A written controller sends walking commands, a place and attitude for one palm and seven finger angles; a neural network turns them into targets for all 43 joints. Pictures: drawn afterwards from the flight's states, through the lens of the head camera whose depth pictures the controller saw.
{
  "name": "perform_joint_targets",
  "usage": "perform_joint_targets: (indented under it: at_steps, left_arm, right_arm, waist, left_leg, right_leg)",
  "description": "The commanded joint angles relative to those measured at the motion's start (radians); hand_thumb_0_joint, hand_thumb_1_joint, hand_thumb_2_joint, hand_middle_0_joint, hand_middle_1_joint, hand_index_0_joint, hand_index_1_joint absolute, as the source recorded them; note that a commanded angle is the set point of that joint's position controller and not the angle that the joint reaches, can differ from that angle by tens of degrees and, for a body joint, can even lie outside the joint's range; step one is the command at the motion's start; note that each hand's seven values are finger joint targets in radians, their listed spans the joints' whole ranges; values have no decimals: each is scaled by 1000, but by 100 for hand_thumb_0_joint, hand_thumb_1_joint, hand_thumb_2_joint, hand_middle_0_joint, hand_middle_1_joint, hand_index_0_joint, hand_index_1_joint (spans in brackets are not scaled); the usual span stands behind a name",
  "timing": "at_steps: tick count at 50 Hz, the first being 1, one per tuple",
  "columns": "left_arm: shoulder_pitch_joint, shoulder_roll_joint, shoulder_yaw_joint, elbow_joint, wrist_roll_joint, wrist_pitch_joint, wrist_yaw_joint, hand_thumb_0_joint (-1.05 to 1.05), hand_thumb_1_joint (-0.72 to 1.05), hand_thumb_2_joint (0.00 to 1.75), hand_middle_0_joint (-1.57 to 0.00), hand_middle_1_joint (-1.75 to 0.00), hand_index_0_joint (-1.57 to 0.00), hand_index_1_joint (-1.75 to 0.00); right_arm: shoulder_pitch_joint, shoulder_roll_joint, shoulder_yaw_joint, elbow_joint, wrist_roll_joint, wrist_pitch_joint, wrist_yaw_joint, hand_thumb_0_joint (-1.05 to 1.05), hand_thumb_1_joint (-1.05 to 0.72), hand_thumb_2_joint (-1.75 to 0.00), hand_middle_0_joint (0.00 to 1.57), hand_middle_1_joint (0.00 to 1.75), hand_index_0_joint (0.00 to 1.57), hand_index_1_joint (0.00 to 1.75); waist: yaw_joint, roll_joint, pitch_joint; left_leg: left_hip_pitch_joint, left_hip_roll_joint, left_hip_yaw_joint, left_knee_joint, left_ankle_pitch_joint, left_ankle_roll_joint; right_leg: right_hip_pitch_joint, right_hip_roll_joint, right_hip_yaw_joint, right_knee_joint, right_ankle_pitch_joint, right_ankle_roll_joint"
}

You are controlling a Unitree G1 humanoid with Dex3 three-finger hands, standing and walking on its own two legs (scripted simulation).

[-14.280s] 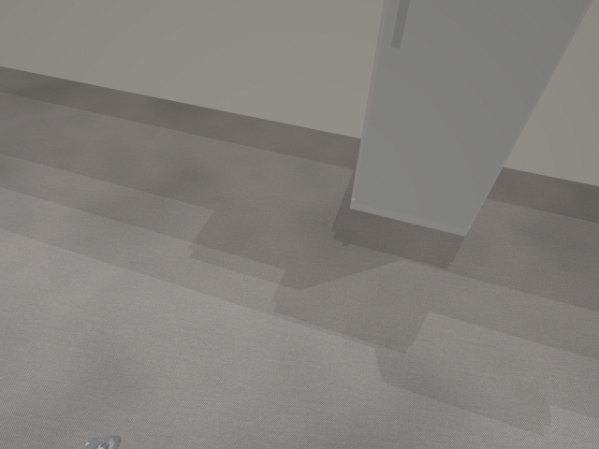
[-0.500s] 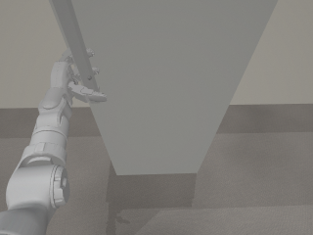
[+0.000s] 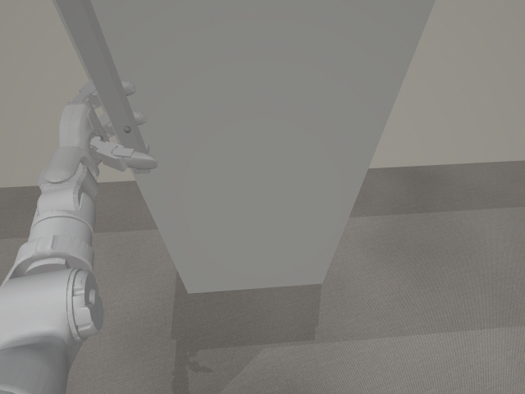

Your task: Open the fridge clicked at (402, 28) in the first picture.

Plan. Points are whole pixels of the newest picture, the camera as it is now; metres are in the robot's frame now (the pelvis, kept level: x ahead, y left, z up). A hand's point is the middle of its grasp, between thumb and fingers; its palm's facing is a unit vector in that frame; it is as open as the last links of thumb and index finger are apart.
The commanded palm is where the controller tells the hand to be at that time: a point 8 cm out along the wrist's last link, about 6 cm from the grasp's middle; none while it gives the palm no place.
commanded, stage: move the hooked fingers beside the handle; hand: left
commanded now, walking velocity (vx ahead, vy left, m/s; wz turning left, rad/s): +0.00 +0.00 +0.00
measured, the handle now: (103, 55) +0.51 +0.21 +0.25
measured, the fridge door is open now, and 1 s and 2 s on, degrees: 0 0 0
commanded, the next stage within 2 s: feel for the door with the fingertips in 1.82 s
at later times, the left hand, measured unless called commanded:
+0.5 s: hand (100, 131) +0.46 +0.23 +0.16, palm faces +0.05 -1.00 +0.01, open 13.9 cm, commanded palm +0.43 +0.29 +0.16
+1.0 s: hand (85, 131) +0.46 +0.25 +0.16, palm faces +0.06 -1.00 +0.02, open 13.8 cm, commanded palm +0.43 +0.31 +0.16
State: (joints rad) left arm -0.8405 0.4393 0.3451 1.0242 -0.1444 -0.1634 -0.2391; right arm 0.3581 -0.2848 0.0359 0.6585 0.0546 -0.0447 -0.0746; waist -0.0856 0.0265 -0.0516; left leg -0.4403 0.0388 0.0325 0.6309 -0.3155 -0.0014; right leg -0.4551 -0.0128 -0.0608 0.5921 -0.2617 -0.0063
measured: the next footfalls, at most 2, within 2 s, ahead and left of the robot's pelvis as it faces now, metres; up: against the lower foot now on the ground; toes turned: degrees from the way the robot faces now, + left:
none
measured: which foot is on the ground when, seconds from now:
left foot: down 0.00-1.00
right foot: down 0.00-1.00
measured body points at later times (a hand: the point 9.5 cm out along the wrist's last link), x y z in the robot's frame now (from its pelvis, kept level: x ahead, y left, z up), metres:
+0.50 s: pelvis +0.00 +0.01 +0.00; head +0.04 +0.01 +0.45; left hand +0.45 +0.29 +0.16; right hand +0.07 -0.27 -0.11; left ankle +0.00 +0.12 -0.73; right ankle +0.02 -0.12 -0.73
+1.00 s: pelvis +0.01 +0.01 +0.00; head +0.05 +0.02 +0.45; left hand +0.45 +0.31 +0.16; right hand +0.08 -0.25 -0.11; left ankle +0.00 +0.12 -0.73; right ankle +0.02 -0.12 -0.73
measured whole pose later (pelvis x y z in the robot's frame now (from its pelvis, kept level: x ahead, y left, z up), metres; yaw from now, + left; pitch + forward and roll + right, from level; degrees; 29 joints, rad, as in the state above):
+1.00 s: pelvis +0.01 +0.01 +0.00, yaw +0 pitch +8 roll -1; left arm -0.78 0.52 0.40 0.98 -0.18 -0.13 -0.33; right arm 0.36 -0.28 0.05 0.63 0.06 -0.02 -0.08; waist -0.07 0.02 -0.07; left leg -0.44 0.03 0.04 0.64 -0.34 0.01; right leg -0.44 -0.02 -0.06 0.58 -0.27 0.01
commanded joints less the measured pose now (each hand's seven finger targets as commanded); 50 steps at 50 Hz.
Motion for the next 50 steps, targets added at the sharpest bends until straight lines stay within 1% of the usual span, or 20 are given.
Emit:
perform_joint_targets:
  at_steps: [1,3,5,8,14,18,20,21,22,26,27,29,32,34,39,41,44,46,47,50]
  left_arm:
    - [-451,351,97,-202,-23,-71,18,0,-50,30,-30,-120,-30,-120]
    - [-463,329,75,-255,-19,-79,10,0,-50,30,-30,-120,-30,-120]
    - [-433,352,94,-216,-25,-69,3,0,-50,30,-30,-120,-30,-120]
    - [-443,350,75,-229,-23,-73,-14,0,-50,30,-30,-120,-30,-120]
    - [-469,304,35,-229,-49,-60,-49,0,-50,30,-30,-120,-30,-120]
    - [-440,341,68,-224,-51,-53,-55,0,-50,30,-30,-120,-30,-120]
    - [-436,308,41,-234,-48,-51,-60,0,-50,30,-30,-120,-30,-120]
    - [-447,306,35,-252,-52,-58,-60,0,-50,30,-30,-120,-30,-120]
    - [-442,345,74,-265,-51,-61,-58,0,-50,30,-30,-120,-30,-120]
    - [-440,346,64,-218,-53,-49,-68,0,-50,30,-30,-120,-30,-120]
    - [-451,359,67,-220,-44,-50,-69,0,-50,30,-30,-120,-30,-120]
    - [-470,334,48,-252,-41,-58,-70,0,-50,30,-30,-120,-30,-120]
    - [-416,367,92,-257,-53,-59,-71,0,-50,30,-30,-120,-30,-120]
    - [-437,314,46,-283,-55,-52,-75,0,-50,30,-30,-120,-30,-120]
    - [-427,346,74,-264,-53,-33,-68,0,-50,30,-30,-120,-30,-120]
    - [-398,398,114,-245,-51,-32,-68,0,-50,30,-30,-120,-30,-120]
    - [-389,361,85,-277,-47,-33,-78,0,-50,30,-30,-120,-30,-120]
    - [-379,367,95,-261,-58,-32,-82,0,-50,30,-30,-120,-30,-120]
    - [-371,418,135,-265,-56,-32,-83,0,-50,30,-30,-120,-30,-120]
    - [-391,373,83,-268,-51,-29,-99,0,-50,30,-30,-120,-30,-120]
  right_arm:
    - [47,-150,-55,-103,-2,-36,-18,0,-90,-90,20,30,20,30]
    - [34,-143,-55,-114,-1,-37,-16,0,-90,-90,20,30,20,30]
    - [37,-149,-55,-111,2,-34,-17,0,-90,-90,20,30,20,30]
    - [32,-150,-55,-116,5,-31,-20,0,-90,-90,20,30,20,30]
    - [41,-154,-56,-104,7,-33,-27,0,-90,-90,20,30,20,30]
    - [46,-160,-59,-104,4,-31,-26,0,-90,-90,20,30,20,30]
    - [38,-154,-55,-110,3,-32,-23,0,-90,-90,20,30,20,30]
    - [44,-157,-58,-109,3,-32,-23,0,-90,-90,20,30,20,30]
    - [42,-159,-60,-112,1,-32,-22,0,-90,-90,20,30,20,30]
    - [46,-161,-55,-110,3,-25,-26,0,-90,-90,20,30,20,30]
    - [40,-161,-54,-111,4,-24,-26,0,-90,-90,20,30,20,30]
    - [40,-156,-56,-115,2,-27,-24,0,-90,-90,20,30,20,30]
    - [42,-160,-57,-120,1,-26,-22,0,-90,-90,20,30,20,30]
    - [34,-153,-54,-124,2,-27,-19,0,-90,-90,20,30,20,30]
    - [41,-160,-55,-119,-1,-22,-20,0,-90,-90,20,30,20,30]
    - [46,-165,-55,-120,-1,-17,-22,0,-90,-90,20,30,20,30]
    - [35,-155,-54,-133,0,-14,-18,0,-90,-90,20,30,20,30]
    - [44,-158,-57,-130,-1,-14,-20,0,-90,-90,20,30,20,30]
    - [42,-164,-56,-130,-1,-12,-19,0,-90,-90,20,30,20,30]
    - [36,-161,-56,-133,3,-11,-21,0,-90,-90,20,30,20,30]
  waist:
    - [15,-32,-329]
    - [16,29,-360]
    - [15,-10,-319]
    - [10,26,-320]
    - [-12,18,-317]
    - [1,4,-331]
    - [3,51,-321]
    - [-3,31,-329]
    - [10,48,-359]
    - [-2,6,-304]
    - [1,41,-303]
    - [-2,74,-339]
    - [16,48,-366]
    - [8,92,-351]
    - [5,32,-334]
    - [17,29,-324]
    - [19,59,-347]
    - [17,36,-340]
    - [27,33,-352]
    - [10,63,-332]
  left_leg:
    - [80,-40,-27,-72,185,40]
    - [110,-41,-23,-71,203,38]
    - [82,-38,-21,-74,182,38]
    - [93,-38,-23,-77,171,38]
    - [126,-33,-34,-74,178,39]
    - [120,-34,-35,-70,193,40]
    - [133,-35,-39,-70,204,35]
    - [142,-33,-42,-65,224,37]
    - [154,-32,-42,-62,239,35]
    - [116,-31,-41,-65,219,37]
    - [123,-30,-43,-65,224,34]
    - [161,-30,-51,-61,244,30]
    - [169,-27,-52,-55,290,29]
    - [188,-26,-56,-58,302,24]
    - [168,-24,-58,-59,297,27]
    - [148,-26,-52,-56,300,30]
    - [168,-25,-53,-57,330,24]
    - [167,-23,-51,-51,337,28]
    - [157,-23,-51,-54,327,27]
    - [162,-24,-49,-55,303,27]
  right_leg:
    - [215,20,42,-62,248,-8]
    - [210,21,45,-58,270,-9]
    - [206,21,45,-64,257,-7]
    - [194,21,45,-66,238,-10]
    - [156,25,38,-73,230,-9]
    - [168,23,38,-69,242,-8]
    - [149,23,32,-65,240,-15]
    - [155,24,28,-61,248,-16]
    - [164,24,32,-57,263,-16]
    - [153,22,27,-60,248,-14]
    - [141,23,30,-58,249,-15]
    - [128,25,28,-54,248,-17]
    - [154,27,25,-45,285,-19]
    - [131,28,20,-46,279,-21]
    - [135,29,18,-50,280,-18]
    - [155,26,19,-47,287,-21]
    - [154,28,19,-43,307,-20]
    - [160,28,18,-45,313,-21]
    - [170,29,21,-43,317,-20]
    - [140,29,22,-48,292,-19]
